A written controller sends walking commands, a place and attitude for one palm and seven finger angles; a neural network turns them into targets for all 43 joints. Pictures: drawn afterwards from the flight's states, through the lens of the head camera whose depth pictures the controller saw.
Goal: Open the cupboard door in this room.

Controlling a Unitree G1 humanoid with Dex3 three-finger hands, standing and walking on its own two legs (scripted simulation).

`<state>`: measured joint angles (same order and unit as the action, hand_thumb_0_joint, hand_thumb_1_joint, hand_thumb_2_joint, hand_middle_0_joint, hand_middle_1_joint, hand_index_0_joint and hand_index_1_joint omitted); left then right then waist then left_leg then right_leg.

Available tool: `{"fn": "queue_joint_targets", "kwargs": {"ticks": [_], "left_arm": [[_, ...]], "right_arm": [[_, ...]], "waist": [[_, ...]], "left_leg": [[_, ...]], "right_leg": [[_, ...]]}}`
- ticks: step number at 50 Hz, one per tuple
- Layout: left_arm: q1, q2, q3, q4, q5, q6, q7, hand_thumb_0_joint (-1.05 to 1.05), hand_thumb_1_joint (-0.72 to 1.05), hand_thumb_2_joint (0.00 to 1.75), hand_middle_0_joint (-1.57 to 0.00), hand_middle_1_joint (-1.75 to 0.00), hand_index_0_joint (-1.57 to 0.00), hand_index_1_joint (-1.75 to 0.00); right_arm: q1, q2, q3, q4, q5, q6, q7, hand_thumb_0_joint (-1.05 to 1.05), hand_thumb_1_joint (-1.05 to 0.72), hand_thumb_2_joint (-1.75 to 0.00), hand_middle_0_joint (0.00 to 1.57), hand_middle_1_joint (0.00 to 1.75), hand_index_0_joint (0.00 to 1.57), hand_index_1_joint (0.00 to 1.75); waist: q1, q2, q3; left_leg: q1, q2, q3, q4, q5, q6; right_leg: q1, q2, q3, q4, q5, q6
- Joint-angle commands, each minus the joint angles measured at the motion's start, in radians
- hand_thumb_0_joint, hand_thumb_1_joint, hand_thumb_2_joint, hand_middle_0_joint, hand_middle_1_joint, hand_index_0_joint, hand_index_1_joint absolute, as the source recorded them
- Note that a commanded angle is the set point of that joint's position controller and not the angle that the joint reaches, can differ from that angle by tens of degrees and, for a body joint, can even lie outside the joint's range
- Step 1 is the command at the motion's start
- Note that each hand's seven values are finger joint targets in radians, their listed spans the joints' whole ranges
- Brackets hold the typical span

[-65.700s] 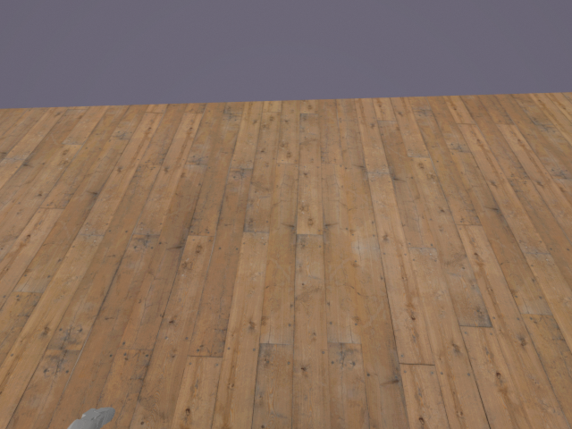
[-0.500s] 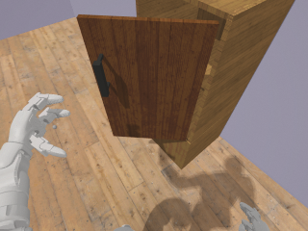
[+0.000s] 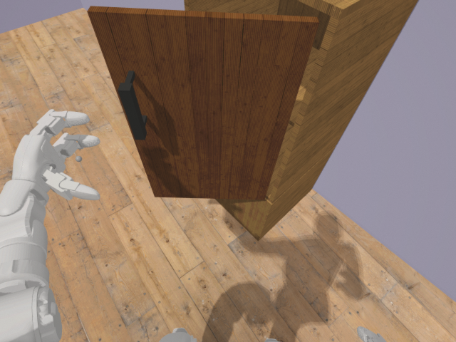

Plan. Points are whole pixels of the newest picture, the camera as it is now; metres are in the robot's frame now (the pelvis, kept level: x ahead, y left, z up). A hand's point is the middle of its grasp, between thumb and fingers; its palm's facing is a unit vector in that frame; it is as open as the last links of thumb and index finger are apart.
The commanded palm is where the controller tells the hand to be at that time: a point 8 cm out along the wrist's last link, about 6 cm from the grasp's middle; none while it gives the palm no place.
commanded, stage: move the hooked fingers beside the handle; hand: left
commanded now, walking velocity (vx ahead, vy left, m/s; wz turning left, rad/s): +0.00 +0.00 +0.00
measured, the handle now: (135, 106) +0.54 +0.19 +0.08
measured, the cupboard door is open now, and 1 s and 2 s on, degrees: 46 45 45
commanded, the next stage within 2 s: slide the fingers in behind the handle in 1.54 s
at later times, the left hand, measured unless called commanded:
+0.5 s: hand (95, 131) +0.46 +0.25 +0.08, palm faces -0.01 -1.00 -0.01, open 14.0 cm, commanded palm +0.45 +0.30 +0.08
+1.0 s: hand (107, 117) +0.51 +0.24 +0.08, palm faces -0.02 -1.00 -0.03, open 13.9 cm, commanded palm +0.49 +0.28 +0.07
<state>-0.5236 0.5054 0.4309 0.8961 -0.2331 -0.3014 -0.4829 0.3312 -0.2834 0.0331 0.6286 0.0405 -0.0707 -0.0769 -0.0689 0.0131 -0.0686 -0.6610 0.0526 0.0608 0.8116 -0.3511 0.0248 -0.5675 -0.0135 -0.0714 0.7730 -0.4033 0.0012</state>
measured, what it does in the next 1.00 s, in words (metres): stands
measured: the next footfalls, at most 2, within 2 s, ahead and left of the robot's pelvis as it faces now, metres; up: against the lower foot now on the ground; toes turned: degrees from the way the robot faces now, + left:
none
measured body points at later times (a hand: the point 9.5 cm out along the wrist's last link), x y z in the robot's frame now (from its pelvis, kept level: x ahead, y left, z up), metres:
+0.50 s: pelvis +0.00 +0.01 -0.01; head +0.09 +0.02 +0.43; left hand +0.46 +0.30 +0.09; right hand +0.02 -0.27 -0.12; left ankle +0.03 +0.10 -0.70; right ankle -0.02 -0.12 -0.70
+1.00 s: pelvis +0.00 +0.00 -0.02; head +0.13 +0.02 +0.41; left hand +0.50 +0.29 +0.08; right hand -0.03 -0.27 -0.12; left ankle +0.03 +0.10 -0.70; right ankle -0.02 -0.12 -0.70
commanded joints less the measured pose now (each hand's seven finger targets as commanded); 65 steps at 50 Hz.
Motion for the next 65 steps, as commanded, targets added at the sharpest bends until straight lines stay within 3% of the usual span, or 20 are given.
{"fn": "queue_joint_targets", "kwargs": {"ticks": [1, 3, 5, 8, 13, 16, 19, 23, 25, 26, 31, 32, 37, 41, 45, 53, 56, 59, 60, 65], "left_arm": [[-0.406, 0.333, 0.067, -0.132, -0.014, -0.071, 0.000, 0.00, -0.50, 0.30, -0.30, -1.20, -0.30, -1.20], [-0.438, 0.324, 0.055, -0.124, -0.010, -0.081, -0.001, 0.00, -0.50, 0.30, -0.30, -1.20, -0.30, -1.20], [-0.467, 0.313, 0.045, -0.106, -0.012, -0.089, 0.000, 0.00, -0.50, 0.30, -0.30, -1.20, -0.30, -1.20], [-0.526, 0.292, 0.013, -0.098, 0.002, -0.091, 0.003, 0.00, -0.50, 0.30, -0.30, -1.20, -0.30, -1.20], [-0.588, 0.289, 0.009, -0.069, 0.014, -0.088, 0.035, 0.00, -0.50, 0.30, -0.30, -1.20, -0.30, -1.20], [-0.594, 0.362, 0.072, -0.060, 0.028, -0.097, 0.060, 0.00, -0.50, 0.30, -0.30, -1.20, -0.30, -1.20], [-0.586, 0.370, 0.074, -0.039, 0.041, -0.101, 0.068, 0.00, -0.50, 0.30, -0.30, -1.20, -0.30, -1.20], [-0.651, 0.399, 0.069, 0.024, 0.056, -0.098, 0.062, 0.00, -0.50, 0.30, -0.30, -1.20, -0.30, -1.20], [-0.680, 0.376, 0.050, 0.011, 0.054, -0.109, 0.057, 0.00, -0.50, 0.30, -0.30, -1.20, -0.30, -1.20], [-0.676, 0.406, 0.073, 0.031, 0.057, -0.109, 0.056, 0.00, -0.50, 0.30, -0.30, -1.20, -0.30, -1.20], [-0.751, 0.363, 0.017, 0.105, 0.062, -0.092, 0.049, 0.00, -0.50, 0.30, -0.30, -1.20, -0.30, -1.20], [-0.774, 0.412, 0.046, 0.120, 0.067, -0.089, 0.056, 0.00, -0.50, 0.30, -0.30, -1.20, -0.30, -1.20], [-0.863, 0.419, 0.029, 0.103, 0.094, -0.099, 0.075, 0.00, -0.50, 0.30, -0.30, -1.20, -0.30, -1.20], [-0.796, 0.459, 0.072, 0.148, 0.100, -0.089, 0.079, 0.00, -0.50, 0.30, -0.30, -1.20, -0.30, -1.20], [-0.813, 0.436, 0.040, 0.148, 0.109, -0.079, 0.075, 0.00, -0.50, 0.30, -0.30, -1.20, -0.30, -1.20], [-0.817, 0.450, 0.069, 0.040, 0.091, -0.100, 0.072, 0.00, -0.50, 0.30, -0.30, -1.20, -0.30, -1.20], [-0.747, 0.456, 0.099, 0.024, 0.083, -0.099, 0.076, 0.00, -0.50, 0.30, -0.30, -1.20, -0.30, -1.20], [-0.712, 0.414, 0.068, 0.039, 0.080, -0.087, 0.073, 0.00, -0.50, 0.30, -0.30, -1.20, -0.30, -1.20], [-0.714, 0.438, 0.089, 0.039, 0.073, -0.090, 0.076, 0.00, -0.50, 0.30, -0.30, -1.20, -0.30, -1.20], [-0.688, 0.393, 0.062, 0.002, 0.061, -0.102, 0.071, 0.00, -0.50, 0.30, -0.30, -1.20, -0.30, -1.20]], "right_arm": [[0.076, -0.174, -0.066, -0.097, 0.000, -0.007, -0.012, 0.00, -0.90, -0.90, 0.20, 0.30, 0.20, 0.30], [0.082, -0.173, -0.068, -0.097, -0.002, 0.002, -0.008, 0.00, -0.90, -0.90, 0.20, 0.30, 0.20, 0.30], [0.094, -0.174, -0.071, -0.089, -0.003, 0.011, -0.007, 0.00, -0.90, -0.90, 0.20, 0.30, 0.20, 0.30], [0.102, -0.175, -0.072, -0.083, -0.005, 0.024, -0.003, 0.00, -0.90, -0.90, 0.20, 0.30, 0.20, 0.30], [0.130, -0.180, -0.075, -0.066, -0.011, 0.043, 0.001, 0.00, -0.90, -0.90, 0.20, 0.30, 0.20, 0.30], [0.145, -0.184, -0.075, -0.067, -0.016, 0.057, 0.004, 0.00, -0.90, -0.90, 0.20, 0.30, 0.20, 0.30], [0.149, -0.179, -0.073, -0.070, -0.017, 0.068, 0.009, 0.00, -0.90, -0.90, 0.20, 0.30, 0.20, 0.30], [0.161, -0.185, -0.068, -0.068, -0.014, 0.087, 0.007, 0.00, -0.90, -0.90, 0.20, 0.30, 0.20, 0.30], [0.171, -0.183, -0.071, -0.068, -0.016, 0.089, 0.008, 0.00, -0.90, -0.90, 0.20, 0.30, 0.20, 0.30], [0.179, -0.190, -0.069, -0.063, -0.018, 0.092, 0.008, 0.00, -0.90, -0.90, 0.20, 0.30, 0.20, 0.30], [0.197, -0.193, -0.065, -0.047, -0.017, 0.102, 0.008, 0.00, -0.90, -0.90, 0.20, 0.30, 0.20, 0.30], [0.202, -0.200, -0.065, -0.043, -0.018, 0.104, 0.006, 0.00, -0.90, -0.90, 0.20, 0.30, 0.20, 0.30], [0.229, -0.199, -0.064, -0.038, -0.026, 0.106, 0.008, 0.00, -0.90, -0.90, 0.20, 0.30, 0.20, 0.30], [0.245, -0.203, -0.062, -0.050, -0.028, 0.115, 0.013, 0.00, -0.90, -0.90, 0.20, 0.30, 0.20, 0.30], [0.253, -0.198, -0.062, -0.055, -0.028, 0.128, 0.016, 0.00, -0.90, -0.90, 0.20, 0.30, 0.20, 0.30], [0.262, -0.195, -0.070, -0.052, -0.031, 0.139, 0.023, 0.00, -0.90, -0.90, 0.20, 0.30, 0.20, 0.30], [0.257, -0.192, -0.074, -0.058, -0.032, 0.142, 0.028, 0.00, -0.90, -0.90, 0.20, 0.30, 0.20, 0.30], [0.239, -0.185, -0.072, -0.063, -0.025, 0.147, 0.030, 0.00, -0.90, -0.90, 0.20, 0.30, 0.20, 0.30], [0.241, -0.188, -0.072, -0.063, -0.024, 0.148, 0.027, 0.00, -0.90, -0.90, 0.20, 0.30, 0.20, 0.30], [0.222, -0.182, -0.073, -0.076, -0.022, 0.149, 0.027, 0.00, -0.90, -0.90, 0.20, 0.30, 0.20, 0.30]], "waist": [[-0.008, 0.062, -0.339], [-0.013, 0.093, -0.349], [-0.026, 0.065, -0.353], [-0.037, 0.121, -0.363], [-0.044, 0.117, -0.397], [-0.032, 0.093, -0.442], [-0.031, 0.106, -0.434], [-0.057, 0.097, -0.377], [-0.064, 0.122, -0.399], [-0.062, 0.122, -0.424], [-0.097, 0.113, -0.381], [-0.098, 0.099, -0.367], [-0.113, 0.152, -0.455], [-0.094, 0.134, -0.473], [-0.109, 0.133, -0.434], [-0.093, 0.189, -0.531], [-0.071, 0.174, -0.550], [-0.080, 0.150, -0.478], [-0.077, 0.139, -0.460], [-0.073, 0.154, -0.461]], "left_leg": [[0.285, -0.034, -0.078, -0.066, 0.278, 0.011], [0.300, -0.030, -0.084, -0.059, 0.292, 0.008], [0.300, -0.027, -0.084, -0.044, 0.309, 0.013], [0.327, -0.022, -0.097, -0.043, 0.305, 0.005], [0.347, -0.016, -0.115, -0.034, 0.324, -0.001], [0.333, -0.017, -0.108, -0.024, 0.350, 0.003], [0.313, -0.018, -0.100, -0.018, 0.362, 0.004], [0.249, -0.017, -0.092, -0.012, 0.306, 0.010], [0.282, -0.016, -0.095, -0.003, 0.315, 0.010], [0.289, -0.014, -0.098, -0.002, 0.317, 0.008], [0.256, -0.011, -0.105, 0.009, 0.268, 0.010], [0.230, -0.011, -0.110, 0.009, 0.243, 0.011], [0.271, -0.009, -0.119, 0.035, 0.288, 0.009], [0.243, -0.010, -0.108, 0.044, 0.313, 0.011], [0.218, -0.010, -0.106, 0.052, 0.297, 0.014], [0.305, -0.005, -0.114, 0.062, 0.403, 0.008], [0.314, -0.007, -0.105, 0.063, 0.456, 0.009], [0.284, -0.008, -0.096, 0.051, 0.411, 0.012], [0.272, -0.010, -0.095, 0.050, 0.421, 0.015], [0.303, -0.011, -0.091, 0.045, 0.441, 0.013]], "right_leg": [[0.014, 0.042, 0.034, -0.073, 0.302, -0.020], [-0.012, 0.044, 0.030, -0.065, 0.299, -0.022], [-0.024, 0.047, 0.030, -0.061, 0.308, -0.021], [-0.078, 0.046, 0.023, -0.053, 0.276, -0.021], [-0.111, 0.048, 0.017, -0.043, 0.259, -0.021], [-0.071, 0.051, 0.023, -0.034, 0.293, -0.018], [-0.058, 0.052, 0.027, -0.030, 0.316, -0.018], [-0.083, 0.057, 0.032, -0.030, 0.292, -0.015], [-0.105, 0.060, 0.030, -0.028, 0.279, -0.020], [-0.106, 0.062, 0.031, -0.026, 0.280, -0.018], [-0.165, 0.064, 0.030, -0.028, 0.233, -0.015], [-0.169, 0.061, 0.032, -0.030, 0.213, -0.014], [-0.194, 0.064, 0.034, -0.009, 0.227, -0.015], [-0.166, 0.068, 0.035, 0.000, 0.258, -0.014], [-0.185, 0.070, 0.031, 0.002, 0.250, -0.014], [-0.165, 0.078, 0.028, 0.013, 0.317, -0.016], [-0.121, 0.081, 0.028, 0.013, 0.375, -0.016], [-0.128, 0.080, 0.025, -0.002, 0.357, -0.014], [-0.114, 0.081, 0.026, -0.002, 0.367, -0.016], [-0.112, 0.079, 0.025, -0.002, 0.382, -0.017]]}}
